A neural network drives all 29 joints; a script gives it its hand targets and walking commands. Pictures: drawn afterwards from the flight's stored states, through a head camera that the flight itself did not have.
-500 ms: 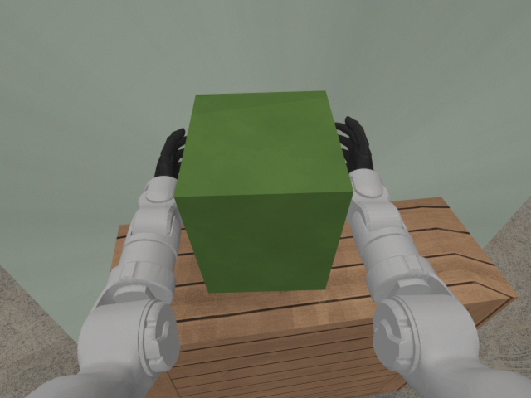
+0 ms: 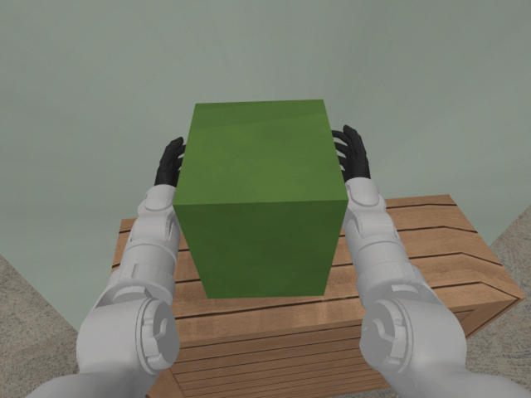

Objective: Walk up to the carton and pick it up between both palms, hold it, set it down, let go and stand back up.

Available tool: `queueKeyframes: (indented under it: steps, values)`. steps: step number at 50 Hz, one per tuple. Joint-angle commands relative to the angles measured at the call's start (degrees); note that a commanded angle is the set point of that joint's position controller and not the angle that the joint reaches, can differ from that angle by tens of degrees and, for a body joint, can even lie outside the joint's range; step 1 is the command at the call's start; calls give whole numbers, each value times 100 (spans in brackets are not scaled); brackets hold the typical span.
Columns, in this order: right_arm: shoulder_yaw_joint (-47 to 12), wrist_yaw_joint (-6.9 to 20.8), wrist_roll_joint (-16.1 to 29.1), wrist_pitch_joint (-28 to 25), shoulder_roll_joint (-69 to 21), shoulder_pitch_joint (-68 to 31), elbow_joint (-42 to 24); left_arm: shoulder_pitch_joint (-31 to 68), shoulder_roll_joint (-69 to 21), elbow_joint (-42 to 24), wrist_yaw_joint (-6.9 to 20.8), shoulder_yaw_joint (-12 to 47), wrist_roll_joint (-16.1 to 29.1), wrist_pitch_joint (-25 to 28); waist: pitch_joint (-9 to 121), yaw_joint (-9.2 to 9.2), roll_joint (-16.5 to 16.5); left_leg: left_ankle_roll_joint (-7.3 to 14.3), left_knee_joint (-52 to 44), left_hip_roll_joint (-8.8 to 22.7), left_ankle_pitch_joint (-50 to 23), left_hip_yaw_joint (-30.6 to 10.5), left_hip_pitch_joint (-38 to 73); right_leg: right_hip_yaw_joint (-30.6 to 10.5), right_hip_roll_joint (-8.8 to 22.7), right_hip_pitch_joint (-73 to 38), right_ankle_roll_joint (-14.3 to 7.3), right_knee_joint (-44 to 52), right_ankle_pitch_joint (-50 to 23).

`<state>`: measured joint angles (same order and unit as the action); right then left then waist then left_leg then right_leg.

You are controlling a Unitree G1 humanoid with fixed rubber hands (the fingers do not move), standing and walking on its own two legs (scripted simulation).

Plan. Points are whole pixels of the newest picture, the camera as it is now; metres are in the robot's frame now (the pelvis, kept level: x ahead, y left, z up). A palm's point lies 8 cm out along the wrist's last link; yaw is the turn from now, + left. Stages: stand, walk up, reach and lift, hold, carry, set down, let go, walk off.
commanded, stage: set down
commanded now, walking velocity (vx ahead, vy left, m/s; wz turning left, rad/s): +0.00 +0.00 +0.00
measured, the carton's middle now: (262, 204) +0.40 +0.02 +0.09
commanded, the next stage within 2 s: none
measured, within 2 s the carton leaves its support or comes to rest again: rests again in 1.28 s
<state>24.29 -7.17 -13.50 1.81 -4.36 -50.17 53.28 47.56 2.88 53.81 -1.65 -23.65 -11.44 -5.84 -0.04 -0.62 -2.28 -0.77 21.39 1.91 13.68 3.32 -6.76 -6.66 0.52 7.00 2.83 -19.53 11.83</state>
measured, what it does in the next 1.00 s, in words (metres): stands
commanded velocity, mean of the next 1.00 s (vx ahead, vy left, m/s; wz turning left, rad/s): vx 0.00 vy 0.00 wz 0.00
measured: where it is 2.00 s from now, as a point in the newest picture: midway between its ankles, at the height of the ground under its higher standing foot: outside the picture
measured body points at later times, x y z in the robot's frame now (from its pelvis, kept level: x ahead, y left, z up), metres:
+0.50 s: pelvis +0.01 +0.00 +0.00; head +0.03 +0.02 +0.45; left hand +0.44 +0.17 +0.08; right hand +0.44 -0.12 +0.11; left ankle -0.02 +0.12 -0.75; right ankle -0.01 -0.15 -0.75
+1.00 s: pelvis +0.01 +0.00 +0.00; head +0.05 +0.02 +0.45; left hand +0.44 +0.18 +0.07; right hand +0.44 -0.12 +0.10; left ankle -0.02 +0.12 -0.75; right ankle -0.01 -0.15 -0.75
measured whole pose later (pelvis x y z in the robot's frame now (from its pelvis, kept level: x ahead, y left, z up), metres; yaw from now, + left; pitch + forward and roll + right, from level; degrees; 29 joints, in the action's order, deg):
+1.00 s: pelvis +0.01 +0.00 +0.00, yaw +0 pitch +5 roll +0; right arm 30.6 -5.7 -22.6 -5.2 -6.8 -47.0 53.3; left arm 47.9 2.9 60.3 -1.0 -25.4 -12.8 2.4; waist 1.5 1.1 -2.3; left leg -0.8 21.4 1.9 13.7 3.3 -12.6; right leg -6.6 0.5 12.8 2.8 -19.5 11.9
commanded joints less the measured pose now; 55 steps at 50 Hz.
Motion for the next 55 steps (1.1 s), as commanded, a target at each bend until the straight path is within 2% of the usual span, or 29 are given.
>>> queueKeyframes:
  steps: [1,23,55]
  values:
    - [-1182,969,-186,-362,-3383,-3153,15,4383,-2982,-439,786,773,-470,362,2742,115,366,-259,-221,-330,-2484,387,-179,1070,-254,-1467,8,41,-2431]
    - [-1021,1043,-655,-738,-3524,-2875,-46,4088,-2989,-67,766,715,-584,788,3404,237,387,-289,62,-262,-3234,419,-300,1077,-235,-1425,0,-218,-3206]
    - [-700,994,-1222,-1202,-3505,-2570,34,3605,-2917,352,837,446,-885,1187,3246,329,349,-228,55,-195,-3236,504,-567,1153,-206,-1335,-44,-225,-3029]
